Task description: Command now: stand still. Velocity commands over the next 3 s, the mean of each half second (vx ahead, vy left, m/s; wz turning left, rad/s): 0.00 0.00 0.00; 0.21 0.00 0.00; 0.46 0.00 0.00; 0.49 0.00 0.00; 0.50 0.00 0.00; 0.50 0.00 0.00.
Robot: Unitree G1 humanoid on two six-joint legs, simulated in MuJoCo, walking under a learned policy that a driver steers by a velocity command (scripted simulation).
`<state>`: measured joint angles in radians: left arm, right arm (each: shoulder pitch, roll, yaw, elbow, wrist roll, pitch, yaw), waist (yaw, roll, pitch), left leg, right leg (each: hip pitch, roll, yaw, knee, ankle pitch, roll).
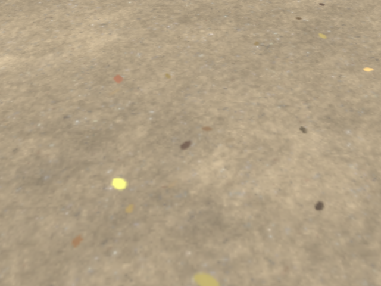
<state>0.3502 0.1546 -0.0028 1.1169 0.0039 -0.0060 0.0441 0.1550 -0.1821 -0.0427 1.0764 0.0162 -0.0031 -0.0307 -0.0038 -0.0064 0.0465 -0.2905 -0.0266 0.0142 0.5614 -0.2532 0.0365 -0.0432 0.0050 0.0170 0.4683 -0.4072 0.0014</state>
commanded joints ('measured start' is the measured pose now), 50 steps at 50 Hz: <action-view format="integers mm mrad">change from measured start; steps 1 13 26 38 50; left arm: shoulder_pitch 121 156 193 230 -3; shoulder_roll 67 46 32 179 124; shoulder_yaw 11 12 16 71 67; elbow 8 11 1 -43 -186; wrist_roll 0 -1 -2 -33 -38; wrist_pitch -3 -18 -27 -67 -122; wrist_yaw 3 7 6 7 -37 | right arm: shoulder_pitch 9 24 47 -59 197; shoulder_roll -90 -79 -71 -42 -95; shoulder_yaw -14 -10 -2 1 0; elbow -25 -11 -9 -68 -35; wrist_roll -2 -6 -6 17 -10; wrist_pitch -2 4 0 -82 -123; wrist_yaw -6 -13 -14 18 57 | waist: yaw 5 0 1 56 -15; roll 7 2 3 -179 34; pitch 2 48 42 195 48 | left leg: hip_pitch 160 121 111 -284 261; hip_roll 56 53 55 25 287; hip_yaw -62 -74 -81 25 -334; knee -64 -111 -119 219 -425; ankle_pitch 300 97 80 -116 1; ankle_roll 47 35 36 42 168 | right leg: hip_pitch -186 -258 -274 -166 -704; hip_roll -10 -16 -17 -316 -131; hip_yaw -1 -2 -1 409 68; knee -85 -104 -104 -320 772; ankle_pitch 218 78 73 -328 188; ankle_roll -6 -17 -23 -249 -109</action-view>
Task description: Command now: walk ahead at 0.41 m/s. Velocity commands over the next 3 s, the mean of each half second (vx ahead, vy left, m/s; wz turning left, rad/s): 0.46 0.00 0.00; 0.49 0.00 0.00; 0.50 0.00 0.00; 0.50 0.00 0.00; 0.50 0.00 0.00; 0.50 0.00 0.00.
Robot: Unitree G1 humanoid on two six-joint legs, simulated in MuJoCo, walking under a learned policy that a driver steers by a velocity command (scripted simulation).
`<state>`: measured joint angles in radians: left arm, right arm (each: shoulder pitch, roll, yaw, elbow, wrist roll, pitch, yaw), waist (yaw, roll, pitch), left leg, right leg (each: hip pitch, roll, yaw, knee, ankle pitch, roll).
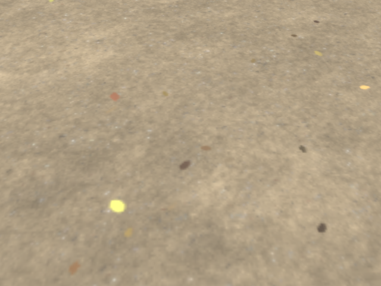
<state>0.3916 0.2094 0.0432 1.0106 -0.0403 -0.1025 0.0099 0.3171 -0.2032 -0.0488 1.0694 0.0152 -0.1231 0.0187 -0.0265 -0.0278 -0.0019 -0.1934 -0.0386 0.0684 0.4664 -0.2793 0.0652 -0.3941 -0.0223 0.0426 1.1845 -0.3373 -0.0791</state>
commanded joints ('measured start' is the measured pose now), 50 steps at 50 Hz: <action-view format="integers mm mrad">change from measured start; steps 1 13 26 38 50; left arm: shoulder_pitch -37 -467 -218 -18 96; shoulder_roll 80 48 97 169 44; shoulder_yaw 30 3 20 28 -8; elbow -75 -237 -144 -58 -65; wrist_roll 8 10 45 32 39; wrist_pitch -16 -6 -26 -10 13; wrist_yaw -5 -40 -59 -8 -12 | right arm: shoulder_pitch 46 202 46 -274 168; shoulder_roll -55 -147 -131 -90 -352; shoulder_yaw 15 6 -4 -12 -95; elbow -22 -17 -125 -228 -150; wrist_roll -13 -2 11 -4 -19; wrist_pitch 4 29 3 30 12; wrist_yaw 7 -36 -31 -22 4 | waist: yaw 19 -50 18 72 -86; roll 73 89 -15 -21 242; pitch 90 168 -60 70 -339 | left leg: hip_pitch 141 184 -391 -516 572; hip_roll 258 263 182 167 393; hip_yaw -305 -132 -160 -88 -562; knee -337 -376 812 224 -5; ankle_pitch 104 291 16 407 87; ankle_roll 118 122 8 -50 259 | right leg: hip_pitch -313 -329 243 278 -147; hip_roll -113 -68 -223 -169 41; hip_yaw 23 -68 236 35 -97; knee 20 -558 -986 -1097 -27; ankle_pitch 147 402 238 302 221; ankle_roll -20 45 -142 -127 52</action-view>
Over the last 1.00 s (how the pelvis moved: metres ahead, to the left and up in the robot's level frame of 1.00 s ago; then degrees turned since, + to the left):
0.06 0.03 0.01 0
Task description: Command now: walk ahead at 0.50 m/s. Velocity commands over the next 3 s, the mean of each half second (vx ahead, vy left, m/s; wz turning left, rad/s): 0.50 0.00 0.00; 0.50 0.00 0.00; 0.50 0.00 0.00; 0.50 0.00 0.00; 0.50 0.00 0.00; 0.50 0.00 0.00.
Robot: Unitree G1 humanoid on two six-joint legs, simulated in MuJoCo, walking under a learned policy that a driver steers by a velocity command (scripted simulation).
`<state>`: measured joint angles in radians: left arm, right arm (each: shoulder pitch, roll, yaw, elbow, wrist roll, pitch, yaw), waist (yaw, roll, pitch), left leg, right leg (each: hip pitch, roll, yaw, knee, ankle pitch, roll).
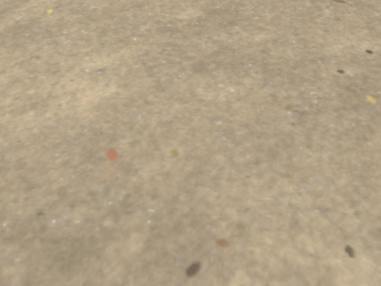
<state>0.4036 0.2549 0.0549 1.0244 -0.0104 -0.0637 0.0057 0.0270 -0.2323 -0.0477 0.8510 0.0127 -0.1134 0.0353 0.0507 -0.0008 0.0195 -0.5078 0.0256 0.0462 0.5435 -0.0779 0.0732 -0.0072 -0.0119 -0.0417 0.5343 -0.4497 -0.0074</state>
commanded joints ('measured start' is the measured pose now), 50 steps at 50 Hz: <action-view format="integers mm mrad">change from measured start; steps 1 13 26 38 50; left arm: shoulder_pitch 70 -255 -294 -158 20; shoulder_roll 22 52 116 115 143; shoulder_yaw -17 23 39 30 37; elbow -64 -167 -210 -123 -37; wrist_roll -6 5 -9 17 -6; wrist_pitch -54 -17 -48 -56 -19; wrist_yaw -13 4 -46 -26 4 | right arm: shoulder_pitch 459 290 346 228 -122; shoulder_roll -249 -140 -183 -86 -66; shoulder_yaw -71 -27 -47 -36 -15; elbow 71 83 131 52 -65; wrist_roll -13 -14 6 -2 9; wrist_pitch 2 2 48 41 17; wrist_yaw -9 -33 -51 -52 -5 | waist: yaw -169 -60 6 -68 28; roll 247 54 95 -54 -59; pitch -427 8 -47 -15 75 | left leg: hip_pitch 929 373 581 -151 -203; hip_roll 381 182 209 140 68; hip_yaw -799 -152 -69 -106 -52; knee -238 -431 -116 496 -4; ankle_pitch -192 131 532 -91 114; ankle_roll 276 145 66 -44 -37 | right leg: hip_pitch -681 -727 -378 -183 57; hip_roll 67 -144 5 -217 -240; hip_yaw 147 89 -20 213 109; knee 785 332 -45 -413 -362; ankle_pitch -105 462 382 451 496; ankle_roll -31 -4 -100 -240 -186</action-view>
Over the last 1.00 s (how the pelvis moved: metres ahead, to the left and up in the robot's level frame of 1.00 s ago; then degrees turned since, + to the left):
0.55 -0.02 -0.02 0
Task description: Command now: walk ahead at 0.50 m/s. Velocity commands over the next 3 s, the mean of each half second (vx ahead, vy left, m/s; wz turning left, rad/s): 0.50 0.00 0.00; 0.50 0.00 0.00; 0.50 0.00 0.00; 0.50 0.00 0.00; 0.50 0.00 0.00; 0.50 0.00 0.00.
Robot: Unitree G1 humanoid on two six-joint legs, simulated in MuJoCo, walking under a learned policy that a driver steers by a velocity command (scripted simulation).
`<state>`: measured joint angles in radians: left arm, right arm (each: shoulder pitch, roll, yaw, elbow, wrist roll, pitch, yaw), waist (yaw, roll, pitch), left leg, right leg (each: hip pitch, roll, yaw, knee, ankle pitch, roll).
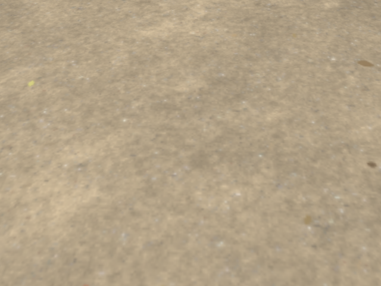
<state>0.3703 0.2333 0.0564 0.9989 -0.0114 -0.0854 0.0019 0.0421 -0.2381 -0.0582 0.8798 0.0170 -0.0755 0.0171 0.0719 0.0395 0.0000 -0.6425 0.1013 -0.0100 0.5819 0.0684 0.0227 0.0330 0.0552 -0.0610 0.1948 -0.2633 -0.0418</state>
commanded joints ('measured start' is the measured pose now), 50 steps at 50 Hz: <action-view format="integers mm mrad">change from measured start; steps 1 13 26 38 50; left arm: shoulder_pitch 51 -74 -436 -111 -53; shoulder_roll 170 99 59 151 151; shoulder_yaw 39 28 11 39 28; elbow -8 -70 -183 -110 -54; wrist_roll -7 -11 -7 4 7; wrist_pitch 7 -7 -1 -19 -18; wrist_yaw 10 8 -19 -29 2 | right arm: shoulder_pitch -137 157 358 239 15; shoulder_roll -68 -88 -154 -144 -66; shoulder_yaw -6 -18 -30 -17 -24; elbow -100 4 93 39 -27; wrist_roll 6 -29 -5 26 -9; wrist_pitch -25 -37 -17 -51 -3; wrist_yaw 19 17 -25 -20 -21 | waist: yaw -3 -62 -147 0 -37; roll -106 39 19 -121 -97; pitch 91 -50 81 -130 44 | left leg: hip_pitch -55 508 609 -98 -42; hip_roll -14 136 112 -17 30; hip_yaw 6 -244 -45 -69 -16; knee -57 -401 -455 718 137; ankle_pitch -69 -132 -58 -470 18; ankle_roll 26 202 173 39 -16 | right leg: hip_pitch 42 -626 -717 81 -161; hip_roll -321 -206 -154 -367 -240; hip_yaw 131 136 61 503 140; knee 0 967 390 80 -91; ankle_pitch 345 -13 358 46 286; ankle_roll -145 -15 29 -204 -156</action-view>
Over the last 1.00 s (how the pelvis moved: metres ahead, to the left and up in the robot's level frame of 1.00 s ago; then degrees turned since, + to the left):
0.54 -0.03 0.02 0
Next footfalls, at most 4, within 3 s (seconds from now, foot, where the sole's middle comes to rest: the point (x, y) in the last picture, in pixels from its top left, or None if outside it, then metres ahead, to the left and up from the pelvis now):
0.10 left None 0.25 0.14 -0.78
0.66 right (244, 269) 0.56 -0.10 -0.78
1.24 left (184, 189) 0.88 0.13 -0.78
1.78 right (242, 136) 1.19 -0.11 -0.78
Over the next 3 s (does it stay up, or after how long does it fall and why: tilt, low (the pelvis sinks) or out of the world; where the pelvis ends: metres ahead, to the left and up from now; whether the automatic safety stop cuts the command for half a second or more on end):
stays up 1.70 -0.01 -0.01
